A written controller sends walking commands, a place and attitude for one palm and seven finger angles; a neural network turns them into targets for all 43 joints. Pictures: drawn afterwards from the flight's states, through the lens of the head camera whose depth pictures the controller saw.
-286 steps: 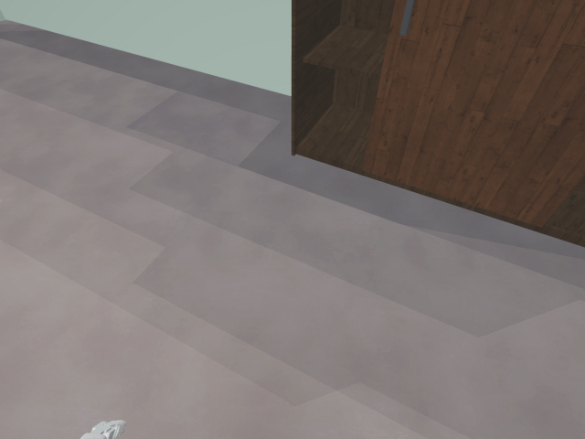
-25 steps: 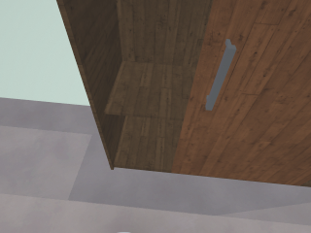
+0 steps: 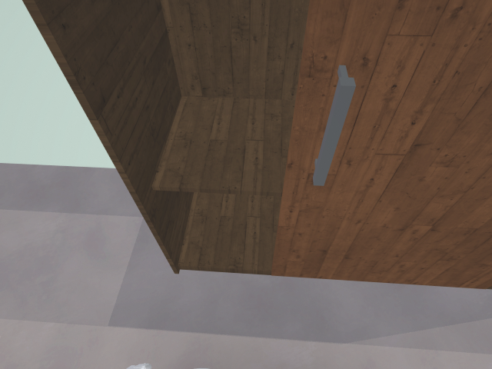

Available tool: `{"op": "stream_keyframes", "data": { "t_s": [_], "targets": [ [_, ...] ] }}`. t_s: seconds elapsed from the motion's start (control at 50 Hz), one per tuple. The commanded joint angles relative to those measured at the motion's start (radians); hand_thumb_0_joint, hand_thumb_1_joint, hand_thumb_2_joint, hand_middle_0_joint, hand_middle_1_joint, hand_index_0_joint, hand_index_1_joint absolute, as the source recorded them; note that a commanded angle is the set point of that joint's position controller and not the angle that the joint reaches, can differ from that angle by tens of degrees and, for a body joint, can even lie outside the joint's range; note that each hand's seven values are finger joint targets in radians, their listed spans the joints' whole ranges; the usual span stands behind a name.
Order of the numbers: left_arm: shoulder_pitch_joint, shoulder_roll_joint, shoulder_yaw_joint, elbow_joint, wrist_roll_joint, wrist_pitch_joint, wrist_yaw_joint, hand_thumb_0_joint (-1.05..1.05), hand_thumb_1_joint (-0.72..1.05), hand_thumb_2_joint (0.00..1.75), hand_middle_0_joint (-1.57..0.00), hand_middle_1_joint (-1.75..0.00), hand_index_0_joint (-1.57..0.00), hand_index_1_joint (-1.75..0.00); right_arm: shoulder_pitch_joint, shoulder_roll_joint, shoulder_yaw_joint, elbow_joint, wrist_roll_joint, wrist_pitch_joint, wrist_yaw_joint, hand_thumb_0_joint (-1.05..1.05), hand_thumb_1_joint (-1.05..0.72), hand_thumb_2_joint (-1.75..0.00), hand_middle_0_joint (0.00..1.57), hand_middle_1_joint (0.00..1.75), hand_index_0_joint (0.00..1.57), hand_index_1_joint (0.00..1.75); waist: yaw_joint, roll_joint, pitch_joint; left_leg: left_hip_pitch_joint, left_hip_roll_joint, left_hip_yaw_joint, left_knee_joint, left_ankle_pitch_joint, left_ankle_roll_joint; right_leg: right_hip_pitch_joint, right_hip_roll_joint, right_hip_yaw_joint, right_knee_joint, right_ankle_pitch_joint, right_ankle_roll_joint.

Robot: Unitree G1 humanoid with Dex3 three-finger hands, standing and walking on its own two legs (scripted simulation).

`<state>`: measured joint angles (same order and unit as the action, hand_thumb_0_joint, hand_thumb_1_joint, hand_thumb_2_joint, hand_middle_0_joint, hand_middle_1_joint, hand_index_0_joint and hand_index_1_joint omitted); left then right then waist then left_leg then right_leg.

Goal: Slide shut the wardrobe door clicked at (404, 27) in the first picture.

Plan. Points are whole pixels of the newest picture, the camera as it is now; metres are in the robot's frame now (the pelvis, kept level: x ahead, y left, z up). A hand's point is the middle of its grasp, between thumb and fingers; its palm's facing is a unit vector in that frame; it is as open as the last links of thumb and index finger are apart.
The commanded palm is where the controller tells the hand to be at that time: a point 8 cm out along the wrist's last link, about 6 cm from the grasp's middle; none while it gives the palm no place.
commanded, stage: come to a stop and stand still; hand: right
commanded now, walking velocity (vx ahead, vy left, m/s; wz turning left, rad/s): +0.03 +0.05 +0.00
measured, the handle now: (329, 132) +0.50 -0.13 +0.09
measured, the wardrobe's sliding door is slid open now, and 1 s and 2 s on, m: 0.39 0.39 0.39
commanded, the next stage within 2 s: look again from close up in 1.50 s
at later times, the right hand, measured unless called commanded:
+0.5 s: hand out of the picture +0.01 -0.13 -0.17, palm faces +0.05 +0.98 -0.21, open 7.2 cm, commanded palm none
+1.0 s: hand out of the picture -0.05 -0.14 -0.18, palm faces +0.03 +0.99 -0.17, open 7.4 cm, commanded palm none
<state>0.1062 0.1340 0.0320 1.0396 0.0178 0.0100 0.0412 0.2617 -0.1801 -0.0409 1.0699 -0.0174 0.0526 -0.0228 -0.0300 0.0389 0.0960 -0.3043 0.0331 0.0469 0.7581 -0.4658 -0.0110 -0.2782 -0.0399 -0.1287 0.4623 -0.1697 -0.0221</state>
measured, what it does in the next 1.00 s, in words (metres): steps on the spot: left foot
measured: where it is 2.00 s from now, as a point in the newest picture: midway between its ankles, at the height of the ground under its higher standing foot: outside the picture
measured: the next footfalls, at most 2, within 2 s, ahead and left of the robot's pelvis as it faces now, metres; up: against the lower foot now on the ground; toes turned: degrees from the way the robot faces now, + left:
left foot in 0.12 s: +0.02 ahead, +0.14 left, +0.00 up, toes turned +3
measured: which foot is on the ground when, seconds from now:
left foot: up 0.00-0.10, down 0.12-1.00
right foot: down 0.00-1.00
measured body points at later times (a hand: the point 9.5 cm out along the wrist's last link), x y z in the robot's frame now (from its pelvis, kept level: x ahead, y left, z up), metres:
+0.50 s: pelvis -0.04 +0.05 +0.01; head -0.04 +0.05 +0.45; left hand -0.05 +0.27 -0.16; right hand +0.00 -0.18 -0.15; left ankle -0.02 +0.13 -0.74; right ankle -0.02 -0.10 -0.74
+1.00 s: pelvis -0.03 +0.01 +0.00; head -0.03 +0.02 +0.45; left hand -0.04 +0.22 -0.17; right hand -0.05 -0.19 -0.16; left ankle -0.02 +0.13 -0.74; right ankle -0.03 -0.09 -0.74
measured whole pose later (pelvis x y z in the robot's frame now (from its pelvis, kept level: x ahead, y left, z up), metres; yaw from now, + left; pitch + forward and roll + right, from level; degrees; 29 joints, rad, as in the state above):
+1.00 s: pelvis -0.03 +0.01 +0.00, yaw -1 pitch -1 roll +1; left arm 0.33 0.13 0.00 1.07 0.02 -0.02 0.02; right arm 0.32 -0.11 0.00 1.12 -0.02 -0.02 -0.04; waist 0.02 -0.03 0.01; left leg -0.23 0.01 0.07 0.51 -0.27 0.00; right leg -0.26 -0.02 -0.03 0.56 -0.29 -0.01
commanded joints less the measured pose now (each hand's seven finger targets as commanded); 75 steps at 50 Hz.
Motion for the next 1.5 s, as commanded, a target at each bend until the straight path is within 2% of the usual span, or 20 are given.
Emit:
{"op": "stream_keyframes", "data": {
  "t_s": [0.0,0.04,0.06,0.08,0.1,0.12,0.14,0.2,0.28,0.36,0.52,0.62,0.76,0.78,0.8,0.82,0.84,0.94,1.04,1.48],
  "targets": [
    [0.072,0.218,0.059,-0.043,0.005,0.004,0.013,0.00,0.90,0.90,-0.20,-0.30,-0.20,-0.30,0.086,-0.051,-0.018,-0.063,-0.002,-0.014,-0.006,0.00,-0.90,-0.90,0.20,0.30,0.20,0.30,0.028,-0.170,-0.193,-0.041,0.024,-0.038,0.026,-0.016,-0.001,0.180,-0.302,0.223,-0.094,0.514,-0.163],
    [0.046,0.210,0.057,-0.047,0.002,0.007,0.002,0.00,0.90,0.90,-0.20,-0.30,-0.20,-0.30,0.136,-0.043,-0.017,-0.052,-0.001,-0.021,-0.006,0.00,-0.90,-0.90,0.20,0.30,0.20,0.30,0.005,-0.175,-0.201,0.061,0.016,-0.010,-0.155,0.113,-0.003,0.119,-0.254,0.187,-0.070,0.336,-0.120],
    [0.050,0.193,0.055,-0.045,-0.004,0.009,-0.003,0.00,0.90,0.90,-0.20,-0.30,-0.20,-0.30,0.155,-0.063,-0.017,-0.044,-0.006,-0.028,-0.006,0.00,-0.90,-0.90,0.20,0.30,0.20,0.30,-0.005,-0.113,-0.181,0.147,0.019,-0.013,-0.299,0.240,-0.005,0.037,-0.211,0.170,-0.026,0.200,-0.080],
    [0.067,0.149,0.049,-0.046,-0.011,0.012,-0.009,0.00,0.90,0.90,-0.20,-0.30,-0.20,-0.30,0.134,-0.101,-0.020,-0.052,-0.014,-0.035,-0.009,0.00,-0.90,-0.90,0.20,0.30,0.20,0.30,0.008,0.038,-0.137,0.146,0.093,-0.115,-0.430,0.318,0.014,-0.029,-0.114,0.116,0.056,0.011,-0.022],
    [0.063,0.096,0.035,-0.060,-0.016,0.015,-0.019,0.00,0.90,0.90,-0.20,-0.30,-0.20,-0.30,0.079,-0.158,-0.020,-0.065,-0.013,-0.041,-0.011,0.00,-0.90,-0.90,0.20,0.30,0.20,0.30,0.034,0.183,-0.088,0.095,0.229,-0.246,-0.472,0.381,0.080,-0.083,-0.014,0.046,0.109,-0.177,0.029],
    [0.026,0.093,0.031,-0.069,-0.012,0.025,-0.023,0.00,0.90,0.90,-0.20,-0.30,-0.20,-0.30,0.046,-0.174,-0.019,-0.082,-0.009,-0.043,-0.009,0.00,-0.90,-0.90,0.20,0.30,0.20,0.30,0.018,0.175,-0.074,-0.017,0.278,-0.267,-0.513,0.327,0.142,-0.038,0.000,0.076,0.198,-0.273,0.034],
    [0.011,0.092,0.031,-0.070,-0.007,0.035,-0.024,0.00,0.90,0.90,-0.20,-0.30,-0.20,-0.30,0.015,-0.172,-0.022,-0.085,-0.011,-0.047,-0.012,0.00,-0.90,-0.90,0.20,0.30,0.20,0.30,0.017,0.216,-0.051,-0.068,0.264,-0.287,-0.528,0.287,0.164,-0.036,-0.002,0.110,0.269,-0.299,0.026],
    [0.098,0.083,0.017,-0.003,-0.008,0.026,-0.022,0.00,0.90,0.90,-0.20,-0.30,-0.20,-0.30,-0.042,-0.131,-0.009,-0.074,-0.002,-0.055,-0.016,0.00,-0.90,-0.90,0.20,0.30,0.20,0.30,0.057,0.105,-0.050,-0.006,0.187,-0.173,-0.450,0.423,0.155,0.007,-0.009,0.121,0.237,-0.188,0.027],
    [0.151,0.096,-0.006,0.045,-0.006,-0.005,-0.013,0.00,0.90,0.90,-0.20,-0.30,-0.20,-0.30,-0.012,-0.104,0.002,-0.036,0.013,-0.062,-0.014,0.00,-0.90,-0.90,0.20,0.30,0.20,0.30,0.041,-0.008,-0.066,0.048,0.104,-0.105,-0.379,0.404,0.067,0.126,-0.061,0.175,-0.057,0.124,0.020],
    [0.138,0.104,-0.017,0.075,-0.005,-0.013,-0.007,0.00,0.90,0.90,-0.20,-0.30,-0.20,-0.30,0.001,-0.104,0.002,0.001,0.017,-0.058,-0.012,0.00,-0.90,-0.90,0.20,0.30,0.20,0.30,0.010,-0.120,-0.045,0.146,0.075,-0.094,-0.424,0.319,0.037,0.067,-0.078,0.181,-0.115,0.068,0.022],
    [0.228,0.086,-0.019,0.095,0.002,0.001,-0.011,0.00,0.90,0.90,-0.20,-0.30,-0.20,-0.30,0.006,-0.099,0.003,0.017,0.015,-0.054,-0.009,0.00,-0.90,-0.90,0.20,0.30,0.20,0.30,0.028,-0.012,0.019,0.057,0.086,-0.136,-0.538,0.021,0.042,0.054,-0.038,0.148,-0.130,-0.104,0.027],
    [0.266,0.072,-0.019,0.098,0.002,-0.003,-0.009,0.00,0.90,0.90,-0.20,-0.30,-0.20,-0.30,0.033,-0.080,0.003,0.023,0.015,-0.058,-0.009,0.00,-0.90,-0.90,0.20,0.30,0.20,0.30,0.033,-0.018,0.016,0.031,0.083,-0.136,-0.534,0.023,0.046,0.064,-0.037,0.146,-0.119,-0.087,0.024],
    [0.284,0.059,-0.022,0.104,-0.004,-0.015,-0.004,0.00,0.90,0.90,-0.20,-0.30,-0.20,-0.30,0.081,-0.053,0.010,0.047,0.014,-0.066,-0.011,0.00,-0.90,-0.90,0.20,0.30,0.20,0.30,0.029,-0.042,-0.003,0.064,0.072,-0.110,-0.497,0.138,0.045,0.070,-0.053,0.155,-0.138,-0.053,0.018],
    [0.139,0.095,-0.022,0.036,-0.005,-0.037,-0.021,0.00,0.90,0.90,-0.20,-0.30,-0.20,-0.30,0.179,-0.070,0.025,0.067,-0.007,-0.100,-0.050,0.00,-0.90,-0.90,0.20,0.30,0.20,0.30,-0.033,-0.025,0.026,0.092,0.155,-0.195,-0.469,0.569,-0.003,-0.048,-0.040,0.094,0.112,-0.096,0.054],
    [0.231,0.044,-0.019,0.002,-0.008,-0.018,-0.024,0.00,0.90,0.90,-0.20,-0.30,-0.20,-0.30,0.134,-0.127,0.018,0.022,-0.004,-0.106,-0.040,0.00,-0.90,-0.90,0.20,0.30,0.20,0.30,0.050,-0.010,-0.083,0.077,0.221,-0.241,-0.501,0.338,0.068,-0.006,-0.018,0.130,0.175,-0.214,0.036],
    [0.270,0.050,-0.015,0.008,-0.007,-0.017,-0.029,0.00,0.90,0.90,-0.20,-0.30,-0.20,-0.30,0.081,-0.114,0.015,-0.002,-0.005,-0.107,-0.034,0.00,-0.90,-0.90,0.20,0.30,0.20,0.30,0.069,-0.021,-0.107,0.018,0.187,-0.196,-0.504,0.125,0.111,0.031,-0.020,0.116,0.180,-0.190,0.029],
    [0.309,0.043,-0.018,0.014,-0.005,-0.022,-0.032,0.00,0.90,0.90,-0.20,-0.30,-0.20,-0.30,0.061,-0.105,0.014,-0.016,-0.004,-0.109,-0.033,0.00,-0.90,-0.90,0.20,0.30,0.20,0.30,0.088,-0.034,-0.118,-0.001,0.159,-0.165,-0.469,0.115,0.119,0.066,-0.010,0.111,0.122,-0.117,0.026],
    [0.280,0.075,-0.030,-0.009,-0.001,-0.046,-0.019,0.00,0.90,0.90,-0.20,-0.30,-0.20,-0.30,0.106,-0.033,0.029,-0.002,0.003,-0.090,-0.021,0.00,-0.90,-0.90,0.20,0.30,0.20,0.30,0.035,-0.131,-0.021,0.055,0.046,-0.072,-0.330,0.184,0.063,-0.046,-0.068,0.217,-0.068,-0.031,-0.017],
    [0.263,0.101,-0.028,-0.006,-0.003,-0.048,-0.014,0.00,0.90,0.90,-0.20,-0.30,-0.20,-0.30,0.110,-0.030,0.034,0.003,0.003,-0.082,-0.015,0.00,-0.90,-0.90,0.20,0.30,0.20,0.30,0.027,-0.022,0.006,0.076,0.053,-0.063,-0.329,0.219,0.046,-0.048,-0.061,0.219,-0.119,-0.078,-0.024],
    [0.230,0.117,-0.033,0.054,-0.006,-0.053,-0.008,0.00,0.90,0.90,-0.20,-0.30,-0.20,-0.30,0.101,-0.051,0.029,0.020,0.001,-0.072,-0.016,0.00,-0.90,-0.90,0.20,0.30,0.20,0.30,0.023,-0.059,-0.034,0.129,0.073,-0.054,-0.325,0.347,0.029,0.054,-0.054,0.186,-0.109,0.107,-0.027]
  ]
}}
